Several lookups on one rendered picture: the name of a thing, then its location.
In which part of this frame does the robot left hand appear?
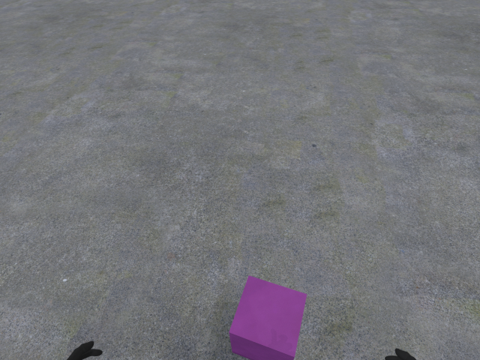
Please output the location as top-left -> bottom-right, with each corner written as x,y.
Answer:
67,341 -> 102,360

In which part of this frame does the carton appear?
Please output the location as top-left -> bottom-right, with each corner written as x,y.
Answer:
229,275 -> 307,360

